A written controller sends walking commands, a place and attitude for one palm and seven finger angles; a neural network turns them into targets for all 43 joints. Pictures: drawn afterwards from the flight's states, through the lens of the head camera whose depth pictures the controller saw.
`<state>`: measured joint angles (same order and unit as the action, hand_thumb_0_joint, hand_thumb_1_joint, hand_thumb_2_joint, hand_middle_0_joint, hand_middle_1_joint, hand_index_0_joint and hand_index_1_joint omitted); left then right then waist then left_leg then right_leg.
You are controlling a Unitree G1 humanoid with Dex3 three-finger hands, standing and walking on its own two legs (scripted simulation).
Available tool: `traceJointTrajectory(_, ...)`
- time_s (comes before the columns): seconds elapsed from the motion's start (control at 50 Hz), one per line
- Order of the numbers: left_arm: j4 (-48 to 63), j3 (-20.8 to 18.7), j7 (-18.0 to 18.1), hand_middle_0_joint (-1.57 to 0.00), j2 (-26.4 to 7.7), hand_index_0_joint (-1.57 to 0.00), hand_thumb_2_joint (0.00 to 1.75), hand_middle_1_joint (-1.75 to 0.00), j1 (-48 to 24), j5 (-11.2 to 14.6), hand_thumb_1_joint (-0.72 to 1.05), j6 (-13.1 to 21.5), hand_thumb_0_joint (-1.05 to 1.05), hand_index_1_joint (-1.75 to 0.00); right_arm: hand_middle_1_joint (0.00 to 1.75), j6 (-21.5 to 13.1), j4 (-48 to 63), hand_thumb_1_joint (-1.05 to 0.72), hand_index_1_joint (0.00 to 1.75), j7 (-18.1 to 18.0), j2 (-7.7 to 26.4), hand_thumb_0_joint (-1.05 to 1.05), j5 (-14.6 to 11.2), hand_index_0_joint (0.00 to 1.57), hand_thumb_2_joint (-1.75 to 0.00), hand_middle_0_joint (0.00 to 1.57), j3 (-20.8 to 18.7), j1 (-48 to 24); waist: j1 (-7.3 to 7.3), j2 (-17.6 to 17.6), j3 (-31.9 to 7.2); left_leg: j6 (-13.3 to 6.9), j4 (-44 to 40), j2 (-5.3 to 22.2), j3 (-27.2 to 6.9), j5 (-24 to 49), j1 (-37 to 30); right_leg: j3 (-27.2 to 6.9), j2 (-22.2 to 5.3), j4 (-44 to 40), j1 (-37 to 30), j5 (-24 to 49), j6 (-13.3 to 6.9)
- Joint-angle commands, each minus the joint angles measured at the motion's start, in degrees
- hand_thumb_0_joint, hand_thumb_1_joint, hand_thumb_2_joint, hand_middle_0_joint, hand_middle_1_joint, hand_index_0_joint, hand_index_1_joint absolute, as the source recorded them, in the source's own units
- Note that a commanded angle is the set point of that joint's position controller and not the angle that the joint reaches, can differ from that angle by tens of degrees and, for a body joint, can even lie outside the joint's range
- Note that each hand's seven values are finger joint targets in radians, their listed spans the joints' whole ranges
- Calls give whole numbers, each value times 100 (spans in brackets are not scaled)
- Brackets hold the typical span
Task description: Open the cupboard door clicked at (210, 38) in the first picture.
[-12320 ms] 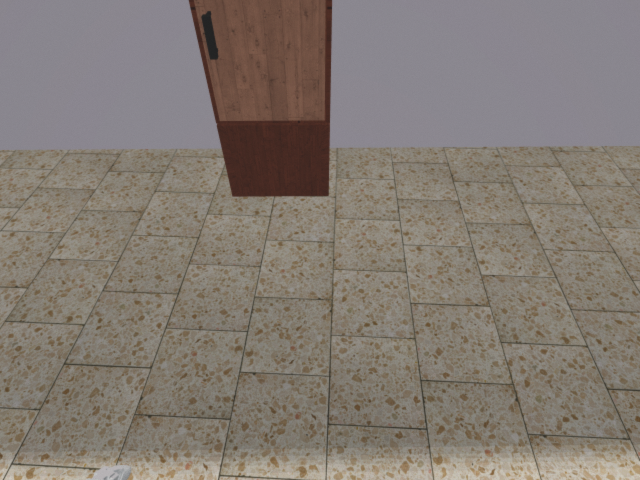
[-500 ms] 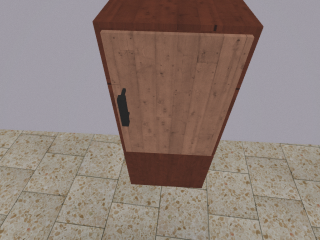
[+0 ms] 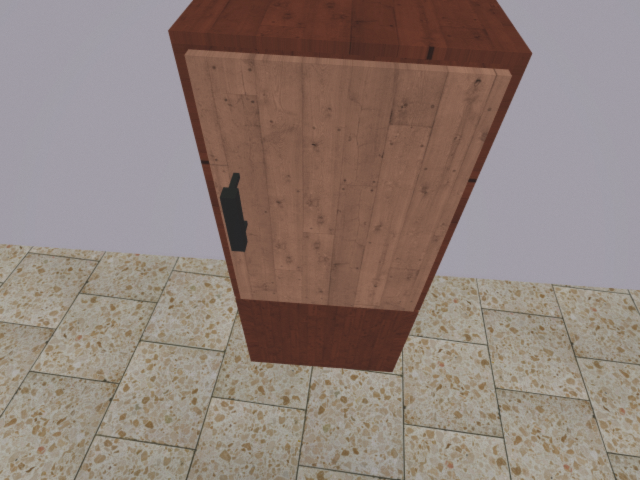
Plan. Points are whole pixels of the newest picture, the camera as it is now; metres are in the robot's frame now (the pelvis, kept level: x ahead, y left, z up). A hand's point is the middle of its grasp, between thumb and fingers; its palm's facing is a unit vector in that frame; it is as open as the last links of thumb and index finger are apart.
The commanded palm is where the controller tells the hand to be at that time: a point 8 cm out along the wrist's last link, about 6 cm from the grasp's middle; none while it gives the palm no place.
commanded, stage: come to a stop and stand still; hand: left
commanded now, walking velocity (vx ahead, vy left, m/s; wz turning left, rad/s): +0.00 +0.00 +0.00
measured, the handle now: (237, 212) +0.53 +0.18 -0.01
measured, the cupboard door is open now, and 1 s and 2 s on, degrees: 0 0 0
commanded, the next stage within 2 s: look again from close up in 0.04 s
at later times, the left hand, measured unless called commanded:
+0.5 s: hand out of the picture +0.04 +0.19 -0.17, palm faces +0.00 -0.97 -0.26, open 7.3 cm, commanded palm none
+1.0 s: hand (182, 410) +0.20 +0.18 -0.02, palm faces +0.11 -0.99 -0.10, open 7.9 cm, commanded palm +0.13 +0.24 -0.06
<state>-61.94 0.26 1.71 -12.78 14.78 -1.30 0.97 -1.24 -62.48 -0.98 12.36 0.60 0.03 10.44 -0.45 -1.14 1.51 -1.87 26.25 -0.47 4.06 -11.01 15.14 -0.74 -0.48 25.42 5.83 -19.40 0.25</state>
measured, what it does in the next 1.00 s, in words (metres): lowers itself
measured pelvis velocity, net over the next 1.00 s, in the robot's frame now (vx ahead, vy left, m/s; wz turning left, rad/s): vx -0.02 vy -0.04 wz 0.02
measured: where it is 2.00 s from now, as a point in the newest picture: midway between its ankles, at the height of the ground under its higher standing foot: outside the picture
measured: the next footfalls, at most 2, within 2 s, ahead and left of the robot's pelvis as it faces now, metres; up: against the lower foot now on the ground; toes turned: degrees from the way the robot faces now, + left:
none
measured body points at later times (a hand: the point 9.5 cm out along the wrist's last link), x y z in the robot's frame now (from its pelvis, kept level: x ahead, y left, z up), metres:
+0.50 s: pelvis +0.02 -0.01 +0.00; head +0.04 -0.01 +0.45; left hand +0.04 +0.24 -0.15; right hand +0.07 -0.27 -0.15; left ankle +0.03 +0.10 -0.74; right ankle -0.06 -0.12 -0.74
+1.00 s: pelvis -0.02 -0.04 -0.05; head +0.02 -0.05 +0.40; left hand +0.19 +0.24 -0.01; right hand +0.17 -0.29 -0.14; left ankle +0.03 +0.10 -0.74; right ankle -0.06 -0.12 -0.74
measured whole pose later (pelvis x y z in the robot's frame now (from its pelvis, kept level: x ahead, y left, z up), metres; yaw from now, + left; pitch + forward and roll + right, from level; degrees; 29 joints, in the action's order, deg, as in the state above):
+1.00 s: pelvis -0.02 -0.04 -0.05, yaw +1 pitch +11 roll +2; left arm -18.5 -15.2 -17.0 -13.0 15.7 14.5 30.3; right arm -13.3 -39.8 -2.1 13.5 -0.4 -2.9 9.2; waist 0.6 -0.3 -7.9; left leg 1.3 50.1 1.2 1.6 -18.8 41.6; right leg 2.3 0.6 54.1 33.5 -31.4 -2.9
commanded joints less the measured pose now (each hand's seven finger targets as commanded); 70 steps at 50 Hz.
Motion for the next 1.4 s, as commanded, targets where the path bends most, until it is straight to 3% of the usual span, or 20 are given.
traceJointTrajectory(0.0, 191, -133, 19, -20, -794, -20, 90, -30, 268, 18, 90, 65, 0, -30, 30, -88, 271, -90, 30, -25, 824, 0, -4, 20, -90, 20, -150, 15, 23, 95, -114, -102, -376, 706, -716, 937, -674, -394, -565, -479, 614, 1146, -225)
traceJointTrajectory(0.64, 119, -164, 27, -20, -858, -20, 90, -30, 211, 41, 90, 58, 0, -30, 30, -71, 96, -90, 30, -74, 879, 0, -4, 20, -90, 20, -88, -85, -13, 22, -248, -45, -321, 711, -668, 1611, -889, -308, -632, -564, 239, 1959, -204)
traceJointTrajectory(0.68, 110, -173, 37, -20, -875, -20, 90, -30, 228, 38, 90, 64, 0, -30, 30, -73, 88, -90, 30, -82, 868, 0, -3, 20, -90, 20, -90, -91, -21, 23, -258, -42, -269, 709, -623, 1736, -902, -302, -646, -535, 179, 2260, -204)
traceJointTrajectory(0.7, 97, -67, 316, -20, -384, -20, 90, -30, 701, -44, 90, 192, 0, -30, 30, -90, 499, -90, 30, -52, 601, 0, -55, 20, -90, 20, -91, -115, 14, 72, 193, 107, 1044, 563, -252, 1834, -533, -673, -806, -622, 649, 4237, 191)
traceJointTrajectory(0.72, 8488, -1624, 226, -20, -2367, -20, 89, -32, -3450, 1031, 88, 1407, 0, -32, 30, -831, 2139, -90, 30, -267, 1377, 0, -279, 20, -90, 20, -348, 390, 526, 797, -2526, -75, 138, -1, -327, 2772, -2030, 203, -309, 265, 345, 4477, -164)
traceJointTrajectory(0.74, 7027, -1224, 305, -20, -1674, -20, 88, -33, -509, 642, 85, 1228, 0, -33, 30, -1425, 2059, -90, 30, -477, 1008, 0, -229, 20, -90, 20, -176, 73, 43, 2217, -2604, -178, -197, 338, -562, 3851, -3289, 374, 102, 1098, 949, 2879, -202)
traceJointTrajectory(0.76, 6331, -710, 386, -21, -412, -21, 87, -34, 943, 958, 83, 592, 0, -34, 30, -1534, 2038, -90, 30, -449, 700, 0, -270, 20, -90, 20, -255, 90, 122, 1957, -1945, -92, -221, 342, -631, 4042, -2657, 608, 161, 1379, 1404, 952, -146)
traceJointTrajectory(0.78, 5780, -658, 247, -21, 77, -21, 86, -36, 730, 1036, 81, 568, 0, -36, 30, -1497, 1950, -90, 30, -385, 691, 0, -327, 20, -90, 20, -351, 212, 366, 833, -986, -60, 99, 427, -588, 3461, -1976, 614, 127, 1087, 1922, 769, -103)
traceJointTrajectory(0.8, 5777, -1050, 61, -21, -296, -21, 85, -37, 122, 1122, 78, 834, 0, -37, 30, -1441, 2237, -90, 30, -360, 891, 0, -207, 20, -90, 20, -494, 73, 384, 77, -330, 0, 537, 339, -635, 2187, -914, 668, 107, 701, 2287, 743, -68)
traceJointTrajectory(0.82, 5147, -1338, -178, -21, -428, -21, 84, -39, 188, 1174, 76, 1179, 0, -39, 30, -1374, 2337, -90, 30, -376, 999, 0, -148, 20, -90, 20, -548, -12, 428, -904, -71, 30, 967, 180, -541, 990, 85, 673, 70, 565, 2615, 939, -10)
traceJointTrajectory(0.84, 4501, -1432, -472, -21, -281, -21, 83, -40, 674, 1291, 74, 1622, 0, -40, 30, -1367, 2486, -90, 30, -376, 926, 0, -113, 20, -90, 20, -530, -92, 313, -1481, 84, 40, 1313, 81, -542, 400, 893, 594, 46, 851, 2878, 950, 47)
traceJointTrajectory(0.86, 4127, -1594, -831, -21, -281, -21, 82, -42, 1328, 1314, 71, 2049, 0, -42, 30, -1402, 2632, -90, 30, -311, 863, 0, -132, 20, -90, 20, -543, -170, 14, -1072, -10, 79, 1645, -20, -457, 528, 1286, 466, -27, 1277, 2829, 1664, 22)
traceJointTrajectory(0.9, 4441, -2037, -1634, -22, -535, -22, 80, -45, 1706, 1545, 67, 2930, 0, -45, 30, -1423, 2902, -90, 30, -168, 884, 0, -41, 20, -90, 20, -594, -340, -370, -932, -1652, 158, 2387, -122, -300, 1102, 1670, 307, -56, 2345, 2580, 3219, 84)
traceJointTrajectory(0.92, 4444, -1877, -2057, -22, -407, -22, 79, -47, 1740, 1660, 64, 3278, 0, -47, 30, -1466, 3054, -90, 30, -125, 871, 0, -50, 20, -90, 20, -591, -454, -366, -883, -1796, 188, 2635, -139, -273, 949, 1987, 147, -92, 2617, 2674, 3434, 138)
traceJointTrajectory(0.96, 4380, -2162, -2825, -22, -817, -22, 77, -50, 1319, 1917, 60, 3712, 0, -50, 30, -1513, 3282, -90, 30, -41, 894, 0, -187, 20, -90, 20, -591, -534, -316, -259, -1665, 245, 3017, -123, -323, 252, 2611, -257, -180, 2790, 3054, 2478, 83)
traceJointTrajectory(1.02, 4986, -2560, -3389, -23, -1144, -23, 74, -54, 808, 2482, 53, 3448, 0, -54, 30, -1506, 3809, -90, 30, -159, 956, 0, -295, 20, -90, 20, -578, -448, -220, -408, -2355, 128, 3371, -137, -233, -59, 2867, -805, -267, 2626, 2888, 1931, 349)
traceJointTrajectory(1.08, 5758, -2511, -3278, -23, -1311, -23, 71, -58, -423, 2627, 46, 3254, 0, -58, 30, -1460, 3857, -90, 30, -333, 913, 0, -290, 20, -90, 20, -503, -187, 58, -153, -2012, 42, 3593, 32, -379, -537, 3003, -959, -183, 2373, 3512, 442, 388)
traceJointTrajectory(1.16, 6661, -2083, -2929, -24, -1426, -24, 67, -64, -1401, 2342, 36, 3396, 0, -64, 30, -1496, 3766, -90, 30, -552, 920, 0, -229, 20, -90, 20, -407, -11, 313, 264, -1796, -63, 3627, 232, -537, -851, 2869, -766, 15, 2372, 4155, -748, 167)
traceJointTrajectory(1.26, 6209, -1991, -2846, -25, -1464, -25, 62, -72, -891, 2228, 25, 2873, 0, -72, 30, -1565, 3668, -90, 30, -636, 945, 0, -285, 20, -90, 20, -316, -28, 162, 651, -1722, -65, 3221, 248, -657, -1029, 2643, -401, 184, 2289, 4251, -1296, -37)
traceJointTrajectory(1.38, 5890, -2403, -2585, -26, -1570, -26, 56, -81, -456, 2346, 11, 2288, 0, -81, 30, -1464, 3754, -90, 30, -558, 889, 0, -288, 20, -90, 20, -269, -21, -64, 326, -1871, -33, 2729, 208, -700, -965, 2413, -69, 206, 2160, 3893, -1244, -61)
